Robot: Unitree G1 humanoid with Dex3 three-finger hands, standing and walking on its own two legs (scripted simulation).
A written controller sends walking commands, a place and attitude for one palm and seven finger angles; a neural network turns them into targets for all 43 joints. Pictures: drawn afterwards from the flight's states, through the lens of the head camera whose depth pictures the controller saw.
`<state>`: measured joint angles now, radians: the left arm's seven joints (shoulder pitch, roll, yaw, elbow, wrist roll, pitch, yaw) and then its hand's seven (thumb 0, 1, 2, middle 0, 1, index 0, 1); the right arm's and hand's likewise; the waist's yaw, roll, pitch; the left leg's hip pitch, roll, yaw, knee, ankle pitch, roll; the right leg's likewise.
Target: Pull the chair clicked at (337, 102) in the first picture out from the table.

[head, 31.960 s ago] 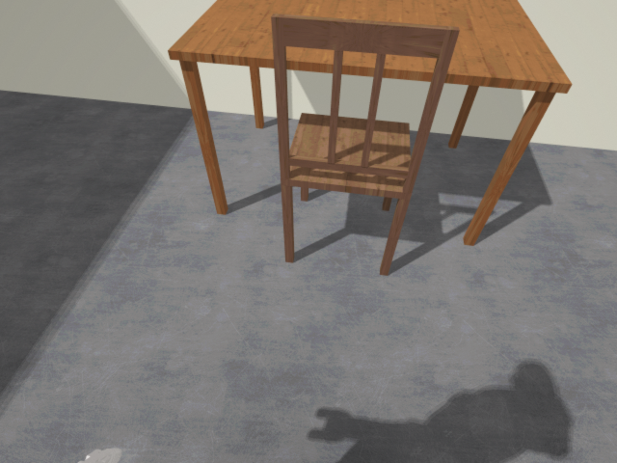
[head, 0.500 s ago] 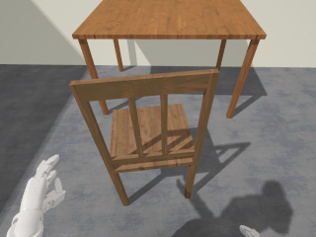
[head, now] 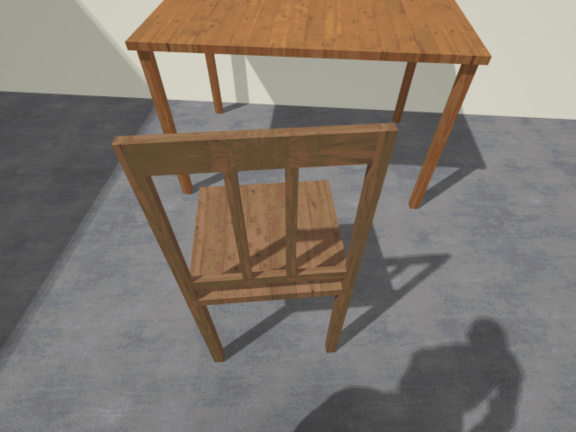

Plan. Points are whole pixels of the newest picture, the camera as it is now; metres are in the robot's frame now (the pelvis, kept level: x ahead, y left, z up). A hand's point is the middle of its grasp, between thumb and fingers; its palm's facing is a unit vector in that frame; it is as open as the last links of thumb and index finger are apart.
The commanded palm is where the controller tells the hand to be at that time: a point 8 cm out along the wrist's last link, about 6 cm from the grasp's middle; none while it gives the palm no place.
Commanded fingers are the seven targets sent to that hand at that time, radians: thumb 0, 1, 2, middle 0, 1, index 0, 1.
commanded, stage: let the arm hang, fingers relaxed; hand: left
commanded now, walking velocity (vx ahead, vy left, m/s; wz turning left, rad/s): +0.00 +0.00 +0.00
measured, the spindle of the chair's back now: (240, 231) +0.48 +0.13 -0.07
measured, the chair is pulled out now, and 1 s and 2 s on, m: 0.54 0.54 0.54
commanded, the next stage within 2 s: look to check the result in 0.48 s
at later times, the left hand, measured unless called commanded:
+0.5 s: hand out of the picture -0.01 +0.14 -0.18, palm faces +0.05 -0.99 -0.16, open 7.3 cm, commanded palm none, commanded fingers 0.00 0.90 0.90 -0.20 -0.30 -0.20 -0.30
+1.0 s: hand out of the picture -0.01 +0.13 -0.18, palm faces +0.06 -0.99 -0.16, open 7.4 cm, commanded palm none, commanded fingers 0.00 0.90 0.90 -0.20 -0.30 -0.20 -0.30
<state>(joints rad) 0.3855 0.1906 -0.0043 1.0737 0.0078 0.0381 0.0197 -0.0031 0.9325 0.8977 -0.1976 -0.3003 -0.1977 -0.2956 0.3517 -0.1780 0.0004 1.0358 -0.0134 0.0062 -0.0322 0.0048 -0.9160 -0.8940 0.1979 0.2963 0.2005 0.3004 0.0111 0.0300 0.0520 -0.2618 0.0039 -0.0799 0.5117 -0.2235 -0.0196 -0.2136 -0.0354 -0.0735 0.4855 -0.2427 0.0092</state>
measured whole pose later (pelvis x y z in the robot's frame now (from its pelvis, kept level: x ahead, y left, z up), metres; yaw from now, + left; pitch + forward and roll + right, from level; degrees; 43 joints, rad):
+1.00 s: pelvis +0.00 -0.02 +0.00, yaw +0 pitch -2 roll +0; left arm 0.33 0.11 0.00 1.06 0.01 0.02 0.03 0.00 0.91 0.90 -0.20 -0.30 -0.20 -0.30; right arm 0.35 -0.11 0.00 1.07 -0.01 -0.01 -0.04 0.00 -0.91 -0.89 0.20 0.30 0.20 0.30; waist 0.00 0.02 0.05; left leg -0.26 0.03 -0.10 0.51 -0.23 -0.05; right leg -0.22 -0.01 -0.09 0.51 -0.26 -0.02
